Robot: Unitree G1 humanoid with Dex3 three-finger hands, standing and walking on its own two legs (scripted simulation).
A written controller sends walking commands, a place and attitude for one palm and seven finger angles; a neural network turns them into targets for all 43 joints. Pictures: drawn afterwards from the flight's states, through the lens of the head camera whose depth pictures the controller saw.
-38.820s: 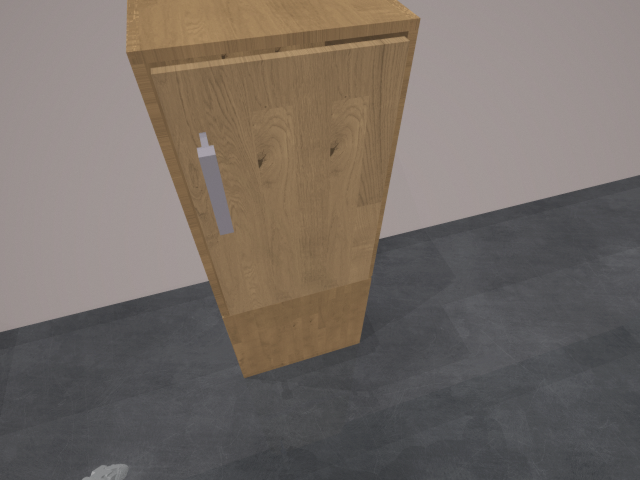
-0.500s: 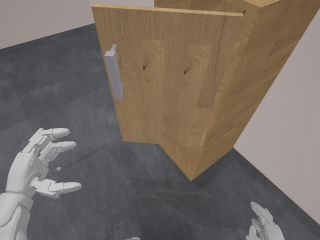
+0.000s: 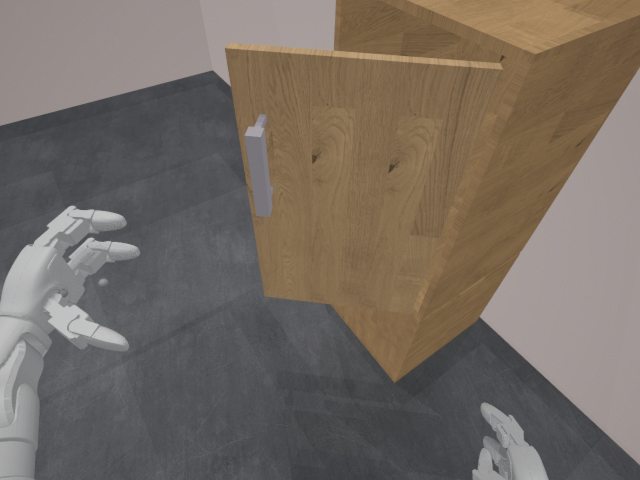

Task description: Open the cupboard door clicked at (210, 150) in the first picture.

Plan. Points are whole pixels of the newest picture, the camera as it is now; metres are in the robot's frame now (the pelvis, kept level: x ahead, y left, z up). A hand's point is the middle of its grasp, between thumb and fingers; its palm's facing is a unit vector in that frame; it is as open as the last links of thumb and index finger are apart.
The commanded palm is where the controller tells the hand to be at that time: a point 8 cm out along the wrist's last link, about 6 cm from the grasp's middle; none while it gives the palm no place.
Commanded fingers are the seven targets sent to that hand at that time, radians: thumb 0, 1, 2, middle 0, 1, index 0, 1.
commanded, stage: raise the hand with hooked fingers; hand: left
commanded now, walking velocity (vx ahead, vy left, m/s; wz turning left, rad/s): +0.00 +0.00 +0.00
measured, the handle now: (263, 167) +0.54 +0.14 +0.09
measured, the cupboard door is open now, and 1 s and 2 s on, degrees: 48 48 48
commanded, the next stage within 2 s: move the hooked fingers beside the handle in 0.52 s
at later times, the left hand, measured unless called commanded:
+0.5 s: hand (131, 274) +0.30 +0.25 +0.12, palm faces +0.02 -1.00 -0.05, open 14.0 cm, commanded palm +0.27 +0.29 +0.12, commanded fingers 0.00 -0.50 0.30 -0.30 -1.20 -0.30 -1.20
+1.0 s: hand (159, 244) +0.35 +0.23 +0.12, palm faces -0.01 -1.00 -0.03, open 14.0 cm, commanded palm +0.33 +0.28 +0.11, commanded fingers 0.00 -0.50 0.30 -0.30 -1.20 -0.30 -1.20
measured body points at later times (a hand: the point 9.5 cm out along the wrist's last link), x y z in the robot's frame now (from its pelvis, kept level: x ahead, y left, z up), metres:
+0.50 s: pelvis +0.00 -0.03 +0.00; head +0.01 -0.03 +0.45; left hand +0.29 +0.30 +0.13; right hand +0.16 -0.27 -0.08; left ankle +0.01 +0.07 -0.72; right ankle +0.00 -0.12 -0.72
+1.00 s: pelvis +0.00 -0.04 +0.00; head +0.02 -0.04 +0.45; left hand +0.34 +0.29 +0.12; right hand +0.13 -0.30 -0.09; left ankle +0.01 +0.07 -0.72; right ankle +0.00 -0.12 -0.72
